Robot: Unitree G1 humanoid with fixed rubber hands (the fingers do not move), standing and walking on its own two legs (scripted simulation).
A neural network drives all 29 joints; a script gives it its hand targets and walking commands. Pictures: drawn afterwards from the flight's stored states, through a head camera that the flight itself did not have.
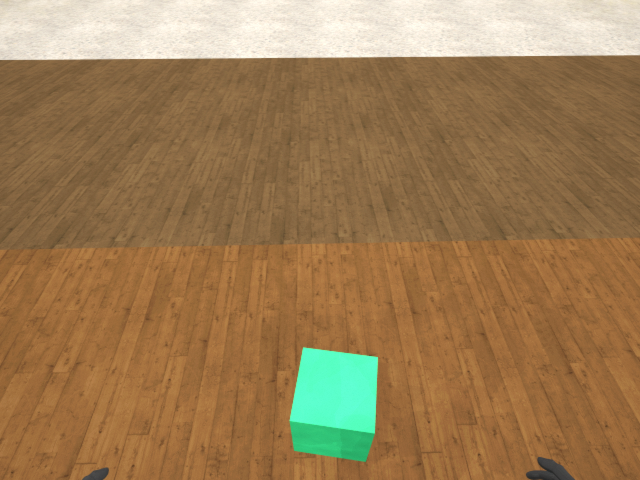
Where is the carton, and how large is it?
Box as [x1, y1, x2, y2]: [290, 347, 377, 461]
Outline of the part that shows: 303,347 290,416 290,426 294,450 365,461 374,434 377,357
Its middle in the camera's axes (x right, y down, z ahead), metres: +0.04 +0.47 +1.11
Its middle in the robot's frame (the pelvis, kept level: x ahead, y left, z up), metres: +0.47 -0.04 -0.65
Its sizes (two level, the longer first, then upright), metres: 0.210 0.200 0.250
